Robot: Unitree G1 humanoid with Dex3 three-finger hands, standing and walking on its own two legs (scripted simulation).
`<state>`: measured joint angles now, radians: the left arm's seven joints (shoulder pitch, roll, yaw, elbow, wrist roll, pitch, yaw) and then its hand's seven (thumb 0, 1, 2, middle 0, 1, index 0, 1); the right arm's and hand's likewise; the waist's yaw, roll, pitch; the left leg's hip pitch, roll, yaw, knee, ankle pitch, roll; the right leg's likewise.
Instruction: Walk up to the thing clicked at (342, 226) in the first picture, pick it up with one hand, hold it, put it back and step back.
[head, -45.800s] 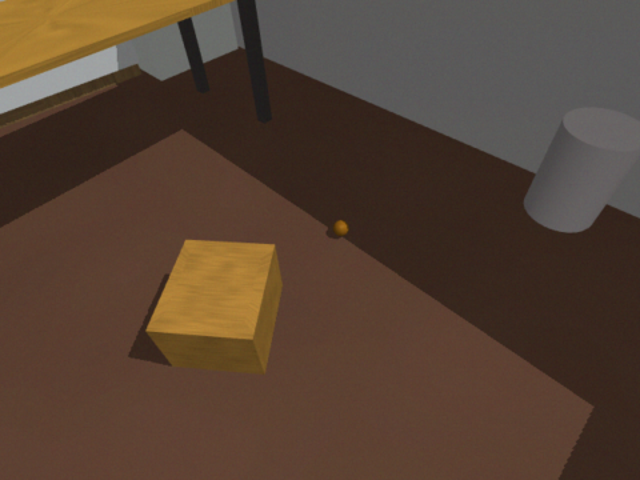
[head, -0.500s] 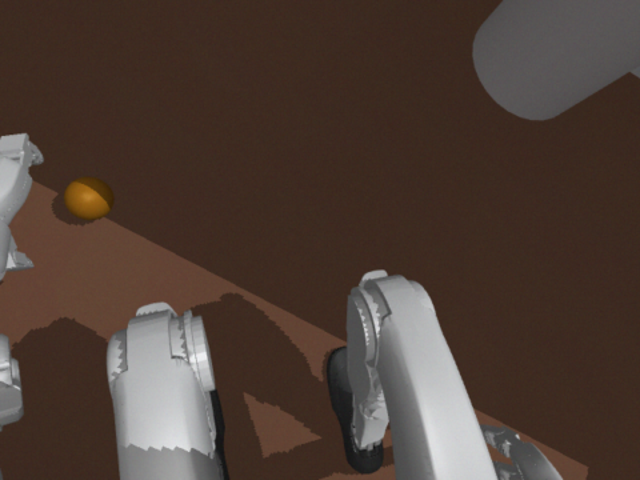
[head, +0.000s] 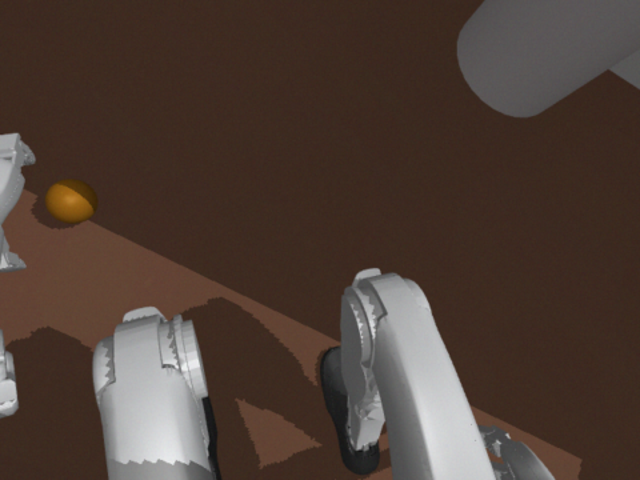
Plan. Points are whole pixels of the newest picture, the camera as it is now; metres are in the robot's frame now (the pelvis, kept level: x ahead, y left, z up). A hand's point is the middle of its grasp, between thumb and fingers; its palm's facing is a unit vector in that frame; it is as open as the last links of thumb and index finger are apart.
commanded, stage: rise first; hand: left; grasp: from above
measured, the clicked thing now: (72, 201) +0.50 +0.31 -0.29
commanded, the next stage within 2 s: approach in 1.10 s
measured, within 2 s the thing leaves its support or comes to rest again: neither
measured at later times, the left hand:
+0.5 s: hand (11, 216) +0.45 +0.34 -0.19, palm faces -0.45 -0.10 -0.89, open 14.1 cm
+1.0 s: hand (8, 211) +0.45 +0.34 -0.18, palm faces -0.43 -0.09 -0.90, open 13.9 cm
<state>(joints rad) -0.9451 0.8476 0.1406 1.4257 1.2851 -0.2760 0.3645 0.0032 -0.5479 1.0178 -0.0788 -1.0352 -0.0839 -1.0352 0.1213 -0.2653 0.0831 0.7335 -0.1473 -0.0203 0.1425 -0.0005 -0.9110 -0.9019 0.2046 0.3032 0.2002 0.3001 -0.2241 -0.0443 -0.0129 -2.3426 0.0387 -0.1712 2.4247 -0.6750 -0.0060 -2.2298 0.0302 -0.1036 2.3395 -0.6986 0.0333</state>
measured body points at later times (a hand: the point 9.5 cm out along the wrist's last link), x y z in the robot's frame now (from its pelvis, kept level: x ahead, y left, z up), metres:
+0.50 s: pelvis +0.00 +0.00 -0.01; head +0.25 +0.09 +0.35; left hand +0.47 +0.34 -0.14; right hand +0.06 -0.27 -0.10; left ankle +0.07 +0.13 -0.29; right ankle +0.10 -0.12 -0.29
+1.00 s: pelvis +0.00 +0.00 +0.00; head +0.25 +0.09 +0.36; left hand +0.47 +0.34 -0.12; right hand +0.07 -0.27 -0.10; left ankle +0.07 +0.13 -0.29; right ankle +0.10 -0.12 -0.29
